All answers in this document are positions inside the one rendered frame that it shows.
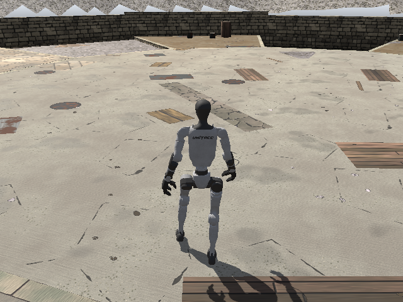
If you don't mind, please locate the right robot forearm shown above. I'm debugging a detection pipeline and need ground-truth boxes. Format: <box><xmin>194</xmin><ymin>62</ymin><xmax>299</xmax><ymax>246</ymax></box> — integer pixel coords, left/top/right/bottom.
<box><xmin>225</xmin><ymin>151</ymin><xmax>236</xmax><ymax>172</ymax></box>

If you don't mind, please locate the left robot upper arm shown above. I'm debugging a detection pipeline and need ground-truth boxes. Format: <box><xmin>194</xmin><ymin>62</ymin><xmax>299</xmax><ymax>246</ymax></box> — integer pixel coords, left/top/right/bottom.
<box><xmin>172</xmin><ymin>126</ymin><xmax>190</xmax><ymax>162</ymax></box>

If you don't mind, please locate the humanoid robot torso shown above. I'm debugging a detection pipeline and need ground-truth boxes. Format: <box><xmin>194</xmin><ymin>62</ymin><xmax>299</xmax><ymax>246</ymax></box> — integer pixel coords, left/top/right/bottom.
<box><xmin>188</xmin><ymin>125</ymin><xmax>217</xmax><ymax>189</ymax></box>

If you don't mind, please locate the left robot forearm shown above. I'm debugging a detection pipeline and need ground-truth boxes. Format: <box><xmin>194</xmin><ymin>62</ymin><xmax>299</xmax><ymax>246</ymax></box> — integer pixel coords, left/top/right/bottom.
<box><xmin>164</xmin><ymin>153</ymin><xmax>178</xmax><ymax>182</ymax></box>

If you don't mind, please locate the robot left hand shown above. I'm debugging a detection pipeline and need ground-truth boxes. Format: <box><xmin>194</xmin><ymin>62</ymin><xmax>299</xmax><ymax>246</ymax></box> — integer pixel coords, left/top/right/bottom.
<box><xmin>162</xmin><ymin>179</ymin><xmax>176</xmax><ymax>196</ymax></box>

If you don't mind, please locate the robot right hand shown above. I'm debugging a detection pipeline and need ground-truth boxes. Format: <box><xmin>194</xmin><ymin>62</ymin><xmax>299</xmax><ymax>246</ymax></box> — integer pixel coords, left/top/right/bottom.
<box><xmin>222</xmin><ymin>170</ymin><xmax>236</xmax><ymax>182</ymax></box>

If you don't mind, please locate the right robot shin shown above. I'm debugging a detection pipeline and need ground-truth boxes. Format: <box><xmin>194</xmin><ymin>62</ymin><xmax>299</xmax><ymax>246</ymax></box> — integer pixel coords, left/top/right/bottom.
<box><xmin>209</xmin><ymin>215</ymin><xmax>219</xmax><ymax>256</ymax></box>

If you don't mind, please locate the right robot upper arm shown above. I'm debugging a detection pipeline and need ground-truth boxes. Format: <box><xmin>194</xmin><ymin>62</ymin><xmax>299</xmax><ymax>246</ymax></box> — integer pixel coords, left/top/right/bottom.
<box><xmin>216</xmin><ymin>127</ymin><xmax>232</xmax><ymax>160</ymax></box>

